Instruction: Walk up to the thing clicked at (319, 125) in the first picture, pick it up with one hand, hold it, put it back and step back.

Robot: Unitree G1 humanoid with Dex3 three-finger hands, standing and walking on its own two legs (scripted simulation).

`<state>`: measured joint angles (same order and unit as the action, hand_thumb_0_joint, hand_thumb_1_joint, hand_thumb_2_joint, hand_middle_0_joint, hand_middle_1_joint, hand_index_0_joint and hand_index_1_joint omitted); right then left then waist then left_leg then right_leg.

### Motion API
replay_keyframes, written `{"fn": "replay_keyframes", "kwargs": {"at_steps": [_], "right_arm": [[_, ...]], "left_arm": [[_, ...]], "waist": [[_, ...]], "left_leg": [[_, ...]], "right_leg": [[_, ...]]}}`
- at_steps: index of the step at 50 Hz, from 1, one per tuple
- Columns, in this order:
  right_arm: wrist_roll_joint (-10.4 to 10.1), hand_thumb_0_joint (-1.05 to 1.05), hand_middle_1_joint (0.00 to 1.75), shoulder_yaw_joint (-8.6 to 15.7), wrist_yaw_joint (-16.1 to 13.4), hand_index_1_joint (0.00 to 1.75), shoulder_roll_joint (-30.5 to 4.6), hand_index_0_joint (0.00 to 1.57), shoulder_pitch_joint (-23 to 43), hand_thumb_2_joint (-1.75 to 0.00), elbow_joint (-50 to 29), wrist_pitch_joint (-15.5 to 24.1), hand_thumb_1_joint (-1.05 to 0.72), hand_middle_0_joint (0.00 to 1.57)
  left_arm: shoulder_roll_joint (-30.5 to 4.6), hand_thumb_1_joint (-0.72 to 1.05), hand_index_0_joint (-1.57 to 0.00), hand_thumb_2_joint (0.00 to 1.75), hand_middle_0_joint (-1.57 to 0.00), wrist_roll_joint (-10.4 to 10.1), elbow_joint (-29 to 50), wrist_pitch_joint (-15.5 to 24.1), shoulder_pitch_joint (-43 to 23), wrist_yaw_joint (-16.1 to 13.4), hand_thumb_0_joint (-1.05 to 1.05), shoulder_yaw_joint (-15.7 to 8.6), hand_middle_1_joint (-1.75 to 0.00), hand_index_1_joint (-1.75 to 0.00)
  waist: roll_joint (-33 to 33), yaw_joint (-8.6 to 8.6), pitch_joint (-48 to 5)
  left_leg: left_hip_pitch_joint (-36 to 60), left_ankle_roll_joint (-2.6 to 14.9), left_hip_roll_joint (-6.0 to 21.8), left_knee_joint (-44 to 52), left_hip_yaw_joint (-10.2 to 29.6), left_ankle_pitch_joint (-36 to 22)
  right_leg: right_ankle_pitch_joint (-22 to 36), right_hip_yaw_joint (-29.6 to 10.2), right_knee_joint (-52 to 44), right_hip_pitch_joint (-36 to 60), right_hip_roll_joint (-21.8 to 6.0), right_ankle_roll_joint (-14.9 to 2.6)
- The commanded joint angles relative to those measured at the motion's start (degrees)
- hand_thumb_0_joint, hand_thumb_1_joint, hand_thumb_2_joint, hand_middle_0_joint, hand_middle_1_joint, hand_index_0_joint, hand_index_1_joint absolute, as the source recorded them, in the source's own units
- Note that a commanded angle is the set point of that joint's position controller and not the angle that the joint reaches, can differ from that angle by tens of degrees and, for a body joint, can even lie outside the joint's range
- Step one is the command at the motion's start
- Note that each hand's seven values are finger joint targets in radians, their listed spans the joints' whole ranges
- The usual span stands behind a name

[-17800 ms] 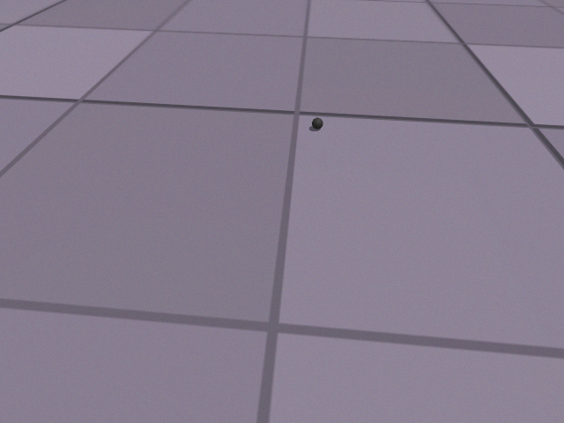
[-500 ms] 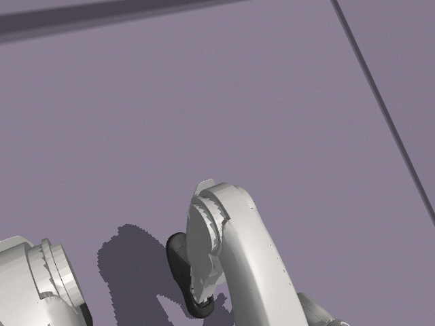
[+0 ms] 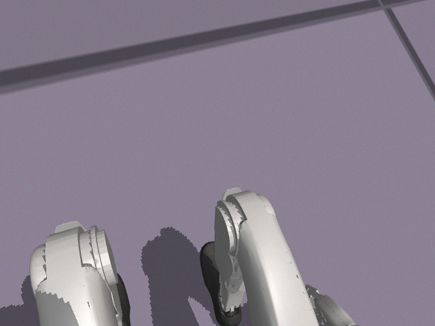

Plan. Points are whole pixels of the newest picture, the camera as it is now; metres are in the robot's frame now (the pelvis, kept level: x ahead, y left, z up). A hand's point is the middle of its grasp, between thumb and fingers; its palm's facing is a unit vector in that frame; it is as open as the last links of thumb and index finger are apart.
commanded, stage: settle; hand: left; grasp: from above
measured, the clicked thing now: out of the picture +0.46 +0.36 -0.18
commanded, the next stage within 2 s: lift in 0.18 s
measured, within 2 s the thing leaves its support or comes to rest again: neither
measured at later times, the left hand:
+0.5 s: hand out of the picture +0.44 +0.35 -0.10, palm faces -0.45 -0.11 -0.89, open 9.6 cm
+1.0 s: hand out of the picture +0.37 +0.34 +0.06, palm faces -0.41 -0.14 -0.90, open 9.7 cm
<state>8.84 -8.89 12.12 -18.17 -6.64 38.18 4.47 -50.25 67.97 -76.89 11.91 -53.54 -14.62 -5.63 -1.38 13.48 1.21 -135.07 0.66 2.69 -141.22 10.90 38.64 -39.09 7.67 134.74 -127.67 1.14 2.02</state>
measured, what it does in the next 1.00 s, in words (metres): rises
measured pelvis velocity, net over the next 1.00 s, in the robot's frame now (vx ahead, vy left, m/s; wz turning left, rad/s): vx -0.01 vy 0.00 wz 0.11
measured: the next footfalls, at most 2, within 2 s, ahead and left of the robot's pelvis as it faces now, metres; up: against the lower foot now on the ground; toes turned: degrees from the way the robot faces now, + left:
none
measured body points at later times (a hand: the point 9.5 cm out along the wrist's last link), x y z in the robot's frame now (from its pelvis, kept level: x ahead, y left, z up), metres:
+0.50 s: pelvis -0.01 +0.00 +0.03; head +0.22 +0.08 +0.41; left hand +0.46 +0.36 -0.05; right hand +0.06 -0.27 -0.07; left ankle +0.07 +0.13 -0.28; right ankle +0.11 -0.12 -0.28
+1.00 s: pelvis -0.01 +0.00 +0.15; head +0.16 +0.06 +0.56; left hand +0.39 +0.35 +0.11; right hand +0.14 -0.25 +0.03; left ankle +0.07 +0.13 -0.28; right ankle +0.10 -0.12 -0.28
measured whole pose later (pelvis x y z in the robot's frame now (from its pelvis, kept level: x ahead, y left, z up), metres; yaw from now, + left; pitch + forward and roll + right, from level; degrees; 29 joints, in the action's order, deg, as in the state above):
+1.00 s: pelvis -0.01 +0.00 +0.15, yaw +6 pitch +32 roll -7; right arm 0.2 -0.1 3.0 -15.4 -9.0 36.0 -2.6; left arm -37.4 57.4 -43.0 5.8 -32.3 -0.4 -0.5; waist 2.1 5.8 -9.6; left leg -110.0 1.1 2.7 -113.6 4.4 35.7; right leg -36.7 3.6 110.1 -105.1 -0.3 1.7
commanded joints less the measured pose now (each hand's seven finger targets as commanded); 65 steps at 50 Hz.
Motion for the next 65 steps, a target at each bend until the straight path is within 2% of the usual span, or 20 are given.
{"fn": "replay_keyframes", "kwargs": {"at_steps": [1, 7, 13, 14, 15, 16, 17, 20, 25, 30, 32, 37, 40, 47, 51, 52, 54, 55, 60, 65], "right_arm": [[-0.9, 0.0, 0.3, 5.7, -1.7, 0.3, -14.7, 0.2, -12.5, -0.9, -0.5, -1.5, -0.9, 0.2], [-1.3, 0.0, 0.3, 6.1, -3.1, 0.3, -14.3, 0.2, -11.9, -0.9, -0.7, -3.1, -0.9, 0.2], [-1.9, 0.0, 0.3, 6.8, -4.2, 0.3, -13.8, 0.2, -13.4, -0.91, -0.3, -3.9, -0.94, 0.2], [-1.9, 0.0, 0.3, 6.8, -4.3, 0.3, -13.5, 0.2, -13.6, -0.89, -0.3, -3.9, -0.89, 0.2], [-2.0, 0.0, 0.3, 7.1, -4.6, 0.3, -13.8, 0.2, -13.8, -0.91, -0.4, -3.9, -0.94, 0.2], [-2.1, 0.0, 0.3, 7.4, -4.5, 0.3, -13.6, 0.2, -14.1, -0.89, -0.5, -3.9, -0.88, 0.2], [-2.3, 0.0, 0.3, 7.7, -4.7, 0.3, -13.9, 0.2, -14.0, -0.91, -0.5, -3.9, -0.94, 0.2], [-3.1, 0.0, 0.3, 8.7, -4.9, 0.3, -13.4, 0.2, -14.8, -0.91, -0.8, -4.3, -0.92, 0.2], [-4.3, 0.0, 0.3, 10.2, -5.4, 0.3, -12.6, 0.2, -15.6, -0.91, -1.2, -5.3, -0.92, 0.2], [-5.5, 0.0, 0.3, 11.7, -6.0, 0.3, -11.7, 0.2, -15.4, -0.91, -2.0, -5.9, -0.92, 0.2], [-5.8, 0.0, 0.3, 12.1, -6.3, 0.3, -11.5, 0.2, -15.0, -0.9, -2.4, -6.1, -0.91, 0.2], [-6.8, 0.0, 0.3, 12.7, -7.4, 0.3, -10.4, 0.2, -14.2, -0.9, -3.5, -6.2, -0.91, 0.2], [-7.4, 0.0, 0.3, 13.2, -8.2, 0.3, -10.3, 0.2, -13.7, -0.9, -4.6, -6.2, -0.91, 0.2], [-8.7, 0.0, 0.3, 13.7, -10.1, 0.3, -9.4, 0.2, -10.6, -0.9, -5.9, -6.1, -0.9, 0.2], [-9.5, 0.0, 0.3, 13.4, -11.5, 0.3, -8.5, 0.2, -9.1, -0.9, -5.6, -5.9, -0.9, 0.2], [-9.5, 0.0, 0.3, 13.4, -11.7, 0.3, -8.0, 0.2, -8.8, -0.9, -5.7, -5.9, -0.9, 0.2], [-9.9, 0.0, 0.3, 13.3, -12.3, 0.3, -7.6, 0.2, -8.2, -0.9, -6.0, -5.7, -0.9, 0.2], [-10.0, 0.0, 0.3, 13.2, -12.5, 0.3, -7.2, 0.2, -8.0, -0.9, -6.0, -5.6, -0.9, 0.2], [-10.6, 0.0, 0.3, 12.8, -14.0, 0.3, -6.0, 0.2, -7.2, -0.9, -4.8, -4.5, -0.9, 0.2], [-11.1, 0.0, 0.3, 12.3, -15.4, 0.3, -5.2, 0.2, -6.4, -0.9, -4.4, -2.9, -0.9, 0.2]], "left_arm": [[-17.0, 0.71, -1.05, 0.84, -1.01, 0.1, 11.4, 1.3, -18.8, -1.2, 0.0, -2.8, -0.85, -0.82], [-18.2, 0.68, -1.02, 0.86, -0.99, 0.9, 12.4, 1.4, -19.3, -1.3, 0.0, -4.1, -0.85, -0.82], [-15.5, 0.66, -1.05, 0.86, -1.03, 0.7, 11.5, 0.4, -20.7, -0.5, 0.0, -1.9, -0.87, -0.84], [-15.4, 0.58, -0.97, 0.88, -0.95, 0.7, 11.1, 0.2, -20.3, -0.1, 0.0, -1.6, -0.8, -0.79], [-15.9, 0.62, -1.01, 0.81, -0.99, 0.0, 12.7, 0.1, -20.2, 0.1, 0.0, -2.4, -0.84, -0.81], [-15.0, 0.56, -0.93, 0.85, -0.91, -0.2, 11.7, -0.4, -18.6, 0.8, 0.0, -1.9, -0.77, -0.75], [-14.5, 0.6, -1.01, 0.8, -0.98, -0.7, 13.1, -0.6, -18.9, 1.3, 0.0, -1.8, -0.83, -0.8], [-15.2, 0.62, -0.99, 0.84, -0.96, -2.2, 17.1, -1.6, -17.9, 2.9, 0.0, -2.9, -0.86, -0.83], [-15.3, 0.64, -1.01, 0.84, -0.98, -3.7, 22.6, -2.7, -15.1, 5.7, 0.0, -3.7, -0.82, -0.8], [-10.6, 0.61, -0.99, 0.86, -0.97, -5.5, 27.8, -2.7, -11.2, 8.0, 0.0, -2.1, -0.82, -0.8], [-11.0, 0.6, -0.98, 0.86, -0.95, -6.5, 29.3, -3.0, -8.9, 8.5, 0.0, -3.1, -0.84, -0.81], [-6.7, 0.57, -0.94, 0.87, -0.92, -8.6, 34.0, -3.3, -5.7, 10.6, 0.0, -0.5, -0.87, -0.84], [-6.1, 0.58, -0.93, 0.9, -0.9, -9.6, 38.7, -3.8, -2.9, 11.1, 0.0, -0.9, -0.92, -0.89], [-4.6, 0.59, -0.93, 0.9, -0.9, -11.4, 46.2, -6.0, 2.5, 11.5, 0.0, -1.5, -0.92, -0.89], [-1.5, 0.56, -0.91, 0.89, -0.87, -12.1, 48.0, -7.7, 7.3, 11.9, 0.0, 0.1, -0.92, -0.88], [-0.2, 0.57, -0.92, 0.88, -0.88, -12.2, 48.8, -8.2, 8.5, 12.1, 0.0, 1.2, -0.93, -0.89], [-0.5, 0.58, -0.92, 0.91, -0.87, -12.5, 51.6, -9.1, 10.4, 12.3, 0.0, 0.8, -0.96, -0.92], [1.7, 0.57, -0.9, 0.9, -0.86, -13.0, 52.1, -9.6, 12.1, 12.5, 0.0, 2.0, -0.98, -0.93], [2.3, 0.58, -0.91, 0.92, -0.87, -12.8, 52.7, -10.4, 15.1, 12.0, 0.0, 1.9, -0.97, -0.93], [6.3, 0.57, -0.9, 0.9, -0.86, -12.5, 49.3, -10.2, 16.5, 10.9, 0.0, 4.8, -0.96, -0.92]], "waist": [[20.4, 1.39, -40.2], [23.1, -0.18, -40.5], [19.9, 1.05, -40.6], [20.2, 1.07, -39.9], [20.4, 0.27, -40.6], [21.2, 0.23, -40.3], [21.6, -0.52, -41.2], [22.8, -2.16, -46.6], [21.1, -3.21, -48.3], [19.6, -3.95, -47.8], [18.4, -5.11, -48.3], [15.6, -4.86, -46.6], [15.7, -6.31, -48.9], [15.4, -7.71, -47.7], [14.8, -7.61, -43.6], [13.7, -7.5, -43.3], [13.3, -8.41, -45.3], [12.8, -8.13, -44.8], [10.7, -8.26, -39.0], [8.9, -8.05, -30.7]], "left_leg": [[29.8, 0.54, -0.8, 14.4, -5.4, -10.9], [31.9, 0.26, -1.2, 17.3, -5.6, -8.2], [31.4, 0.83, -1.2, 17.8, -6.1, -8.2], [30.7, 0.9, -1.3, 18.1, -6.4, -7.9], [31.6, 0.88, -1.4, 18.8, -6.5, -7.7], [32.4, 0.69, -1.5, 19.9, -6.3, -7.5], [33.7, 0.58, -1.4, 20.4, -6.2, -7.5], [37.7, 0.5, -1.4, 22.4, -6.2, -9.7], [38.9, 1.01, -1.7, 24.2, -7.4, -11.7], [41.7, 1.14, -1.4, 28.4, -6.9, -9.7], [42.4, 1.33, -1.5, 29.5, -7.2, -9.7], [43.9, 1.59, -1.4, 33.9, -7.0, -6.8], [47.9, 1.45, -1.3, 37.1, -6.4, -7.5], [57.0, 1.11, -0.9, 46.6, -4.9, -5.7], [61.5, 0.87, -0.6, 53.4, -4.1, -3.4], [62.6, 0.96, -0.6, 53.7, -5.3, -4.9], [66.3, 0.94, -0.8, 56.2, -6.0, -6.7], [67.4, 1.0, -1.0, 57.2, -6.4, -7.6], [72.3, 0.89, -1.1, 63.7, -7.1, -7.7], [76.7, 0.65, -1.0, 72.5, -6.2, -3.3]], "right_leg": [[13.7, 2.8, -13.4, 19.7, 2.5, -3.6], [10.9, 2.9, -13.8, 17.0, 2.1, -4.15], [11.1, 2.2, -15.7, 17.3, 2.1, -4.03], [10.6, 1.9, -16.5, 17.9, 2.1, -3.98], [10.6, 2.1, -16.6, 17.7, 1.9, -3.98], [10.5, 2.1, -16.6, 18.0, 1.7, -4.02], [10.5, 2.2, -16.6, 17.4, 1.6, -4.19], [12.3, 1.7, -17.1, 19.7, 1.5, -4.14], [13.7, 0.3, -20.2, 23.4, 1.2, -3.96], [12.2, -0.7, -23.0, 24.1, 1.0, -4.01], [12.1, -1.1, -24.5, 25.7, 0.9, -3.94], [10.4, -1.7, -29.1, 28.7, 1.1, -3.74], [10.9, -1.9, -31.1, 31.3, 1.0, -3.73], [10.4, -2.3, -37.2, 38.0, 0.7, -3.28], [9.3, -2.5, -42.6, 42.6, 0.8, -2.94], [9.9, -2.9, -44.8, 44.6, 0.9, -3.0], [10.8, -3.5, -48.0, 49.3, 0.9, -3.01], [11.4, -3.8, -49.6, 51.0, 0.8, -2.98], [11.3, -4.9, -56.9, 58.0, 0.8, -2.96], [8.5, -5.6, -64.2, 63.2, 0.9, -2.91]]}}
